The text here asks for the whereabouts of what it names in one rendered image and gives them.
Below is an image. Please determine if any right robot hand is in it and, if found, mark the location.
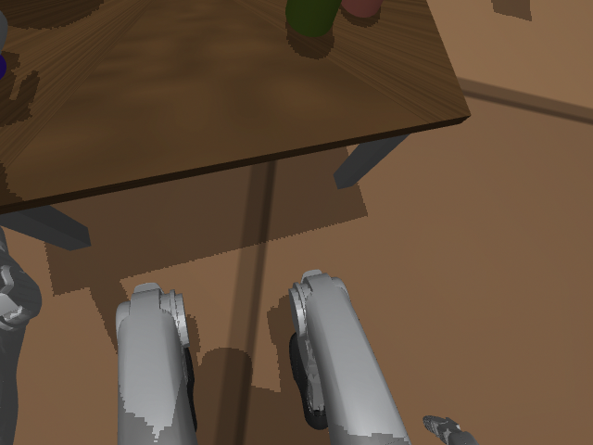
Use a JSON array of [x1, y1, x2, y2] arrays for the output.
[[423, 415, 479, 445]]

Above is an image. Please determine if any left robot arm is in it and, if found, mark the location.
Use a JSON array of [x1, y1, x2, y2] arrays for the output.
[[0, 226, 42, 445]]

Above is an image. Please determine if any right robot foot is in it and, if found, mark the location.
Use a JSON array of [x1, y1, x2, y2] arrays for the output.
[[289, 332, 328, 430]]

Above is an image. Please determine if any coffee table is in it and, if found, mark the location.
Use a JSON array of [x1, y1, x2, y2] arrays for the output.
[[0, 0, 472, 251]]

